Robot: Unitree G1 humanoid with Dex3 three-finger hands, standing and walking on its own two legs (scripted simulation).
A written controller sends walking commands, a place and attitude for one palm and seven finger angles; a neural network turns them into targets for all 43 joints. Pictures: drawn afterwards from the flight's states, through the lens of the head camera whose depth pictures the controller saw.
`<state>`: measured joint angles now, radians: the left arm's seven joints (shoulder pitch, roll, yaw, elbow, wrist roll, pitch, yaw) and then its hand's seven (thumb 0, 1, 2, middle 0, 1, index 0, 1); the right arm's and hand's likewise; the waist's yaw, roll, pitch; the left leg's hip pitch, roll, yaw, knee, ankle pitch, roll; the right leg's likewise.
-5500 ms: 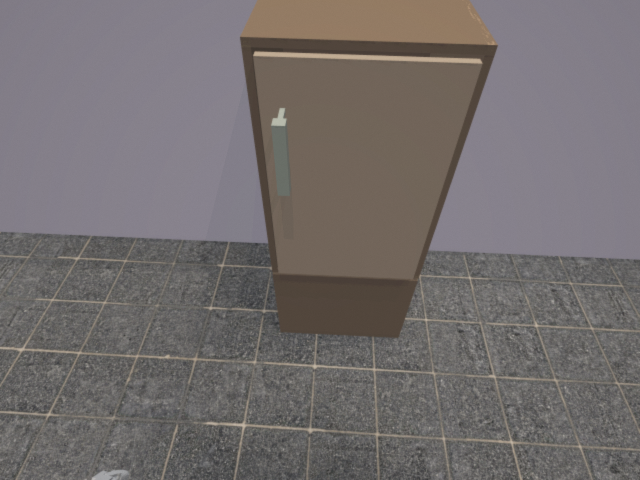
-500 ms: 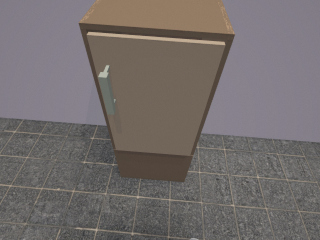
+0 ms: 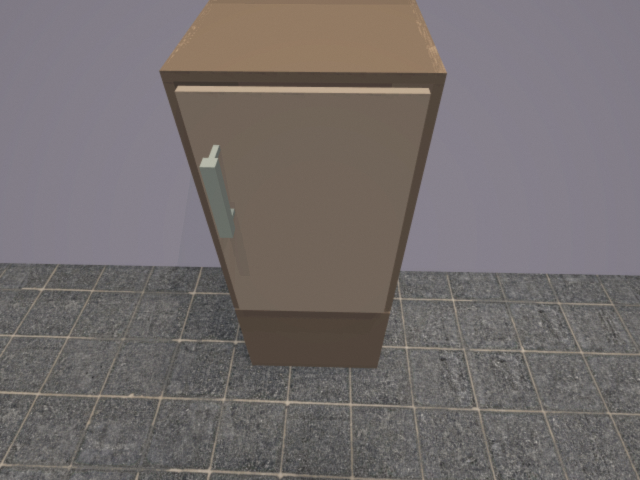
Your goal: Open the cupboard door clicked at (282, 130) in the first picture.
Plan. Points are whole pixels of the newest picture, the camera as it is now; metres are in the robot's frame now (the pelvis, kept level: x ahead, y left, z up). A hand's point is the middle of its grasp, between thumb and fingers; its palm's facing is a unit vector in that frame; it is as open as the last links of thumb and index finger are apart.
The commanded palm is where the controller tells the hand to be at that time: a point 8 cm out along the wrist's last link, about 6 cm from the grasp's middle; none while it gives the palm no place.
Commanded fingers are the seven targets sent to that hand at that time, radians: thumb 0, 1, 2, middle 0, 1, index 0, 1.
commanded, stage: look again from close up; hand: left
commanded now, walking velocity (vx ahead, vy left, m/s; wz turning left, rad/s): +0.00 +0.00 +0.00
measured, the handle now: (221, 192) +0.55 +0.20 +0.04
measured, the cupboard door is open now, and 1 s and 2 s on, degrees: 0 0 0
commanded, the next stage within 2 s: raise the hand with hooked fingers in 0.54 s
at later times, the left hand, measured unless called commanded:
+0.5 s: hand out of the picture +0.04 +0.20 -0.16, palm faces -0.01 -0.97 -0.23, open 7.4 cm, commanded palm none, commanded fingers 0.00 0.90 0.90 -0.20 -0.30 -0.20 -0.30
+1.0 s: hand (180, 435) +0.18 +0.19 -0.03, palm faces +0.00 -1.00 -0.04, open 8.3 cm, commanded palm +0.15 +0.26 -0.04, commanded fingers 0.00 0.46 0.71 -0.23 -0.58 -0.23 -0.58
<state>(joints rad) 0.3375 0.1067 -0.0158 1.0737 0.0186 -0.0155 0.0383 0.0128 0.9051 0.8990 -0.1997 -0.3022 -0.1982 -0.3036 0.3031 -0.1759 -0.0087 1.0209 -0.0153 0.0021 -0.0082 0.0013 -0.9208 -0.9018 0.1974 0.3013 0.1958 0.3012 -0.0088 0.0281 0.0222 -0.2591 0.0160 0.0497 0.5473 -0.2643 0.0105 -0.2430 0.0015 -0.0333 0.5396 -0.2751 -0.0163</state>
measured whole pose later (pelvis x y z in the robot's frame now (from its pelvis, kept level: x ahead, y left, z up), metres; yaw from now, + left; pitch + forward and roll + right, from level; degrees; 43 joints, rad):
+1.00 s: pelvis -0.01 -0.01 -0.07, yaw +1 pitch +11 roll +1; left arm 0.38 0.22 0.20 0.19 -0.29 -0.55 -0.40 0.01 0.68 0.80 -0.21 -0.45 -0.21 -0.45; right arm 0.13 -0.26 -0.06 0.52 0.02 -0.25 0.00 0.01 -0.90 -0.90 0.20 0.30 0.20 0.30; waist 0.02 -0.03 -0.14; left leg -0.79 0.02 0.03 1.06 -0.45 0.00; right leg -0.78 -0.02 -0.05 1.09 -0.51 -0.03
